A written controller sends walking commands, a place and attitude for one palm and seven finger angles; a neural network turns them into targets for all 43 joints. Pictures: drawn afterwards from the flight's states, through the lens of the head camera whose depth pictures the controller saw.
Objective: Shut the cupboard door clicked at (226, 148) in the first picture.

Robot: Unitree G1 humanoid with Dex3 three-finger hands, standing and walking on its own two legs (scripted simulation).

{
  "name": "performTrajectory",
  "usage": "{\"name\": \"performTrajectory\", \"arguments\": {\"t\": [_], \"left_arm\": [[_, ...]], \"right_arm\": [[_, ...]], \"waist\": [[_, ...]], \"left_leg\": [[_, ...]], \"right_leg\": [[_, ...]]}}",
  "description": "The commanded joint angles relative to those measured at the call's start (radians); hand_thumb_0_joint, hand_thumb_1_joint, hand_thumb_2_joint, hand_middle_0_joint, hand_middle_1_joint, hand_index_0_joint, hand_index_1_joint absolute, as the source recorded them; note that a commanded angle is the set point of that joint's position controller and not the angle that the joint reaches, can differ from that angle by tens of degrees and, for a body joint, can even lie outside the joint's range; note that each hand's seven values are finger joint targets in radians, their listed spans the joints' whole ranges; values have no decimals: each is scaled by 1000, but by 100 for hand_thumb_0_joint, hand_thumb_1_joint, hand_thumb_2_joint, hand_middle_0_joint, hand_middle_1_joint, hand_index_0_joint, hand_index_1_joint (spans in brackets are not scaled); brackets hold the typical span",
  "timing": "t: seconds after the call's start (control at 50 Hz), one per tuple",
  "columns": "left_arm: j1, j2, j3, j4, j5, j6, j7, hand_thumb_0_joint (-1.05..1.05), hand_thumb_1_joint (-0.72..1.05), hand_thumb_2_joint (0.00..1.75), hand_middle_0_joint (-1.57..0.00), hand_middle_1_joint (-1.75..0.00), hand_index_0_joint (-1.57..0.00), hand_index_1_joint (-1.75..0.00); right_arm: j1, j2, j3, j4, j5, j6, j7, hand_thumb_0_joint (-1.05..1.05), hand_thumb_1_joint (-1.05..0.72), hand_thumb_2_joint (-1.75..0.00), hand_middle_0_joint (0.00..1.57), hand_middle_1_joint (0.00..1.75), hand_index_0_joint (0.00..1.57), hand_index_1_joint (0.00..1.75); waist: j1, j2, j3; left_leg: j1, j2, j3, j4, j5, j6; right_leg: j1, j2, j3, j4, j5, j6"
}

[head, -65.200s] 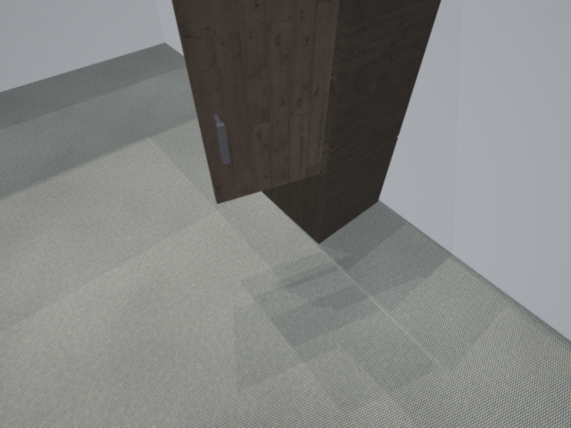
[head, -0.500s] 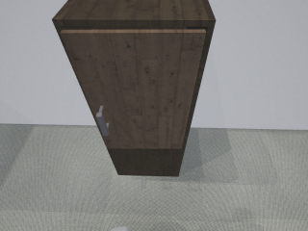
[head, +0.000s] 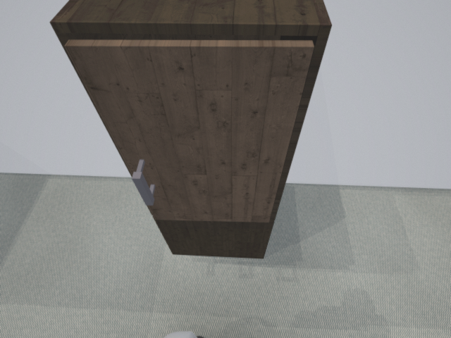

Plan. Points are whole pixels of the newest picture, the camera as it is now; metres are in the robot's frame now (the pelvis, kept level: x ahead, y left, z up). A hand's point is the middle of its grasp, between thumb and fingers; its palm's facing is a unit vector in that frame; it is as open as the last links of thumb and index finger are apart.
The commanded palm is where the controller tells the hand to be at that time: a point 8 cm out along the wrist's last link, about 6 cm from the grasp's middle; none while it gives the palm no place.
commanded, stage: come to a stop and stand still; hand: left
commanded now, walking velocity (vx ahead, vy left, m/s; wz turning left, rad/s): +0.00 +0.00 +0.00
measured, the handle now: (145, 183) +0.44 +0.24 -0.08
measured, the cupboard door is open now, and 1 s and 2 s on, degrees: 1 1 1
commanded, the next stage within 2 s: none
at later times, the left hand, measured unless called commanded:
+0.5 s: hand out of the picture +0.01 +0.21 -0.16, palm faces -0.02 -0.98 -0.21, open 7.4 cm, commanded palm none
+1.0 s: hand out of the picture -0.14 +0.25 -0.17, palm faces +0.04 -0.98 -0.18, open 7.4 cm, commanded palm none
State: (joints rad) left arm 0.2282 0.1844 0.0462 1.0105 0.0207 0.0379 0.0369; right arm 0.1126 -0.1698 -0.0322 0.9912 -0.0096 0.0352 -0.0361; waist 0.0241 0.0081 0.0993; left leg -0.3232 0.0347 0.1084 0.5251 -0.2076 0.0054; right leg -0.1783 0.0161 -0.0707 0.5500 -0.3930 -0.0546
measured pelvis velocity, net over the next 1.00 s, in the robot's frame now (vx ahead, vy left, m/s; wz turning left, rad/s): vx -0.11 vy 0.06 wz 0.01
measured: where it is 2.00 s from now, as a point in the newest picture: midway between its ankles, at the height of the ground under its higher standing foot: outside the picture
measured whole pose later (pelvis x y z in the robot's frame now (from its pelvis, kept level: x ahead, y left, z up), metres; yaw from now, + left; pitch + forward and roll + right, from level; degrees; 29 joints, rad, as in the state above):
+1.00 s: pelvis -0.11 +0.06 +0.01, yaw +1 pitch -2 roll -2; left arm 0.37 0.21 0.00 1.03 0.02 0.03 0.02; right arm 0.24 -0.21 -0.01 1.04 -0.02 0.02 -0.01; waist 0.02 -0.01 0.03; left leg -0.30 -0.09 0.02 0.42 -0.18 0.09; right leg -0.24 0.01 -0.02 0.46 -0.30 -0.02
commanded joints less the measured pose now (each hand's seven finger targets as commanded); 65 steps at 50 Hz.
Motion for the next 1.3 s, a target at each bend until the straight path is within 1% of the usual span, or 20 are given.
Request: {"name": "performTrajectory", "arguments": {"t": [0.0, 0.04, 0.06, 0.08, 0.1, 0.14, 0.22, 0.3, 0.36, 0.44, 0.5, 0.78, 0.96, 1.06, 1.12, 1.18, 1.2, 1.22, 1.24, 1.28], "left_arm": [[127, 155, 29, -30, 14, -20, 9, 0, 90, 90, -20, -30, -20, -30], [94, 134, 14, -30, 11, -26, 14, 0, 90, 90, -20, -30, -20, -30], [137, 113, -2, -92, 13, -56, 50, 0, 90, 90, -20, -30, -20, -30], [155, 187, 20, -101, 12, -70, 61, 0, 90, 90, -20, -30, -20, -30], [176, 192, 16, -117, 5, -81, 54, 0, 90, 90, -20, -30, -20, -30], [155, 190, 16, -148, 3, -86, 48, 0, 90, 90, -20, -30, -20, -30], [87, 199, 0, -185, 4, -66, 35, 0, 90, 90, -20, -30, -20, -30], [29, 197, -13, -187, -11, -57, 19, 0, 90, 90, -20, -30, -20, -30], [6, 201, -12, -177, -5, -50, 11, 0, 90, 90, -20, -30, -20, -30], [48, 181, -16, -159, 0, -38, -1, 0, 90, 90, -20, -30, -20, -30], [61, 170, -16, -149, -1, -41, -4, 0, 90, 90, -20, -30, -20, -30], [157, 151, -22, -54, 0, -38, -13, 0, 90, 90, -20, -30, -20, -30], [242, 128, -20, 3, 5, -30, -12, 0, 90, 90, -20, -30, -20, -30], [212, 142, -13, 0, 4, -26, -9, 0, 90, 90, -20, -30, -20, -30], [32, 171, 6, -49, 2, -25, 5, 0, 90, 90, -20, -30, -20, -30], [-161, 185, 21, -117, 2, -35, 19, 0, 90, 90, -20, -30, -20, -30], [-83, 145, 5, -105, -3, -31, 13, 0, 90, 90, -20, -30, -20, -30], [27, 106, 0, -95, -14, -25, 14, 0, 90, 90, -20, -30, -20, -30], [79, 119, 6, -86, -7, -19, 13, 0, 90, 90, -20, -30, -20, -30], [174, 132, 15, -26, 12, 10, 8, 0, 90, 90, -20, -30, -20, -30]], "right_arm": [[36, -89, -28, -58, -2, 11, 1, 0, -90, -90, 20, 30, 20, 30], [29, -86, -31, -38, -3, 30, 1, 0, -90, -90, 20, 30, 20, 30], [-25, -123, -39, -136, -5, -11, 3, 0, -90, -90, 20, 30, 20, 30], [-29, -94, -27, -146, 0, -16, 11, 0, -90, -90, 20, 30, 20, 30], [-18, -72, -24, -138, 7, -24, 21, 0, -90, -90, 20, 30, 20, 30], [21, -75, -23, -158, 16, -27, 28, 0, -90, -90, 20, 30, 20, 30], [44, -82, -10, -164, 11, -27, 29, 0, -90, -90, 20, 30, 20, 30], [101, -174, -18, -137, 0, -36, 24, 0, -90, -90, 20, 30, 20, 30], [79, -191, -8, -130, -13, -35, 24, 0, -90, -90, 20, 30, 20, 30], [102, -192, 1, -116, -22, -35, 27, 0, -90, -90, 20, 30, 20, 30], [132, -187, 6, -107, -20, -41, 25, 0, -90, -90, 20, 30, 20, 30], [142, -210, 2, -29, -9, -41, 18, 0, -90, -90, 20, 30, 20, 30], [117, -202, -9, -9, -8, -27, 15, 0, -90, -90, 20, 30, 20, 30], [139, -180, -15, 2, -9, -11, 14, 0, -90, -90, 20, 30, 20, 30], [274, -149, -34, 38, -12, 9, 13, 0, -90, -90, 20, 30, 20, 30], [432, -156, -44, 74, -4, -3, 17, 0, -90, -90, 20, 30, 20, 30], [386, -168, -35, 47, -11, -28, 19, 0, -90, -90, 20, 30, 20, 30], [292, -203, -33, 14, -16, -46, 9, 0, -90, -90, 20, 30, 20, 30], [197, -218, -25, -20, -12, -48, 0, 0, -90, -90, 20, 30, 20, 30], [92, -181, -12, -41, -11, -45, -5, 0, -90, -90, 20, 30, 20, 30]], "waist": [[8, -208, -132], [-5, -201, -100], [-7, -145, -96], [-16, -106, -125], [9, -176, -197], [-3, -196, -247], [-25, -100, -141], [-47, -19, -59], [-34, 84, 38], [-18, 87, 35], [-18, -1, -20], [-2, 41, -49], [2, -3, -52], [-29, -85, -41], [-128, -188, -66], [-211, -107, -24], [-160, 91, 52], [-71, 306, 86], [-20, 260, 127], [45, 219, 50]], "left_leg": [[-28, -23, -55, 171, -170, -8], [-64, -16, -136, 365, -323, -12], [-186, -61, -65, 355, -332, -37], [-234, -66, -47, 332, -273, -24], [-215, -63, -49, 321, -220, 4], [-183, -73, -75, 289, -168, 12], [-1, -68, -73, 119, -120, 16], [166, 23, -166, -44, 26, 49], [3, 50, -247, -121, -165, 69], [-104, 55, -301, -229, -361, 73], [-85, 59, -311, -232, -313, 76], [-91, 77, -357, -327, -395, 82], [-75, 29, -299, -299, -390, 52], [53, -36, -229, -147, -299, 29], [294, -99, -112, 273, -111, 10], [349, -5, -204, 207, -137, 31], [183, 63, -347, -139, -347, 49], [-27, 181, -587, -380, -506, 35], [-208, 205, -601, -440, -529, 73], [-264, 186, -590, -472, -576, 15]], "right_leg": [[81, -316, 283, -185, 791, -59], [39, -333, 256, -179, 910, -106], [140, -230, 347, -128, 1416, 5], [281, -272, 271, -28, 1562, 17], [313, -270, 240, 25, 1563, 9], [345, -243, 213, 10, 1368, -53], [102, -214, 195, -76, 822, -93], [-145, -145, 198, -152, 210, -19], [-136, -109, 208, -221, -76, -7], [-75, -71, 164, -180, -118, -3], [-41, -76, 156, -176, -76, -2], [-2, -50, 119, -123, -20, 6], [-20, -51, 145, -151, -74, -1], [-207, -95, 210, -254, -207, -21], [-495, -215, 282, -390, -284, -65], [-598, -175, 214, -184, -163, -21], [-527, -67, 169, 60, -165, 4], [-402, 32, 115, 249, -106, 38], [-281, 8, 181, 351, -33, 26], [-206, 3, 189, 514, 18, 24]]}}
